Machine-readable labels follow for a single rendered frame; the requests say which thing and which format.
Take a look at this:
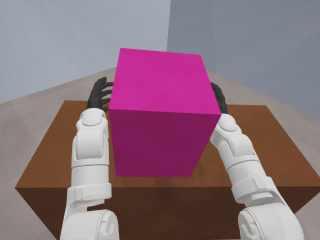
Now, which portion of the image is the carton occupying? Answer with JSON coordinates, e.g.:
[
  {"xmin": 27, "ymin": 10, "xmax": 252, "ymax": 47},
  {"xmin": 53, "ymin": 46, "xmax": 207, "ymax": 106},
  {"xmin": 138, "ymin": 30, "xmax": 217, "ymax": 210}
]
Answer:
[{"xmin": 108, "ymin": 48, "xmax": 222, "ymax": 178}]

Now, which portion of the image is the pedestal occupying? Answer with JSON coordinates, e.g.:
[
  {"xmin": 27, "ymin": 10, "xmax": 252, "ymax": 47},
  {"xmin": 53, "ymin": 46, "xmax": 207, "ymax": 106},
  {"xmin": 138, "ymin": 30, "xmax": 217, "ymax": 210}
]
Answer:
[{"xmin": 15, "ymin": 100, "xmax": 320, "ymax": 240}]

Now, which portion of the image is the right robot upper arm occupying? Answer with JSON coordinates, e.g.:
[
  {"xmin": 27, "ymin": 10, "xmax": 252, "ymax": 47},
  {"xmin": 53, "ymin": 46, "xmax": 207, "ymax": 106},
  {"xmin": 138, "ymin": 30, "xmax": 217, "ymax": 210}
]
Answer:
[{"xmin": 238, "ymin": 202, "xmax": 304, "ymax": 240}]

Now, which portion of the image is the left robot upper arm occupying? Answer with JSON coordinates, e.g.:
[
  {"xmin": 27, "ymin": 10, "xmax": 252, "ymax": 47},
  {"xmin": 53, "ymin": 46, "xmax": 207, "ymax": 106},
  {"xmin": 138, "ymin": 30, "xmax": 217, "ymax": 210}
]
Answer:
[{"xmin": 60, "ymin": 209, "xmax": 120, "ymax": 240}]

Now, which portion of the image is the right robot hand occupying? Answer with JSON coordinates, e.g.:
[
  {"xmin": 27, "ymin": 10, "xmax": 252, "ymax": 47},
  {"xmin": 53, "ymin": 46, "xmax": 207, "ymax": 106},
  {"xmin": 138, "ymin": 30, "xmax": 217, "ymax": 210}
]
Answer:
[{"xmin": 210, "ymin": 82, "xmax": 228, "ymax": 114}]

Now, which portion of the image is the robot left forearm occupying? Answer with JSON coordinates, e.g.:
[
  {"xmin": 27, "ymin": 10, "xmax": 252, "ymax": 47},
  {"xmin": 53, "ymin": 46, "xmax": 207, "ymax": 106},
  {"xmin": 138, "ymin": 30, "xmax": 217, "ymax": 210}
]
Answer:
[{"xmin": 60, "ymin": 108, "xmax": 112, "ymax": 240}]

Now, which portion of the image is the left robot hand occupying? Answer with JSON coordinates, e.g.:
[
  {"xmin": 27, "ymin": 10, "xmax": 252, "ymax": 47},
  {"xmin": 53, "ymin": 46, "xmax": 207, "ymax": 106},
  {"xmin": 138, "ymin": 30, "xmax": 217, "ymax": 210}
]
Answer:
[{"xmin": 86, "ymin": 77, "xmax": 114, "ymax": 112}]

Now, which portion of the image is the robot right forearm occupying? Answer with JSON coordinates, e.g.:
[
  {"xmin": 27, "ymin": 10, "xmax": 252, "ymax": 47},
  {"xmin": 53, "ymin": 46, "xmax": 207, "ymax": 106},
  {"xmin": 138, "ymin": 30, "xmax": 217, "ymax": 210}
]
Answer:
[{"xmin": 210, "ymin": 113, "xmax": 305, "ymax": 240}]

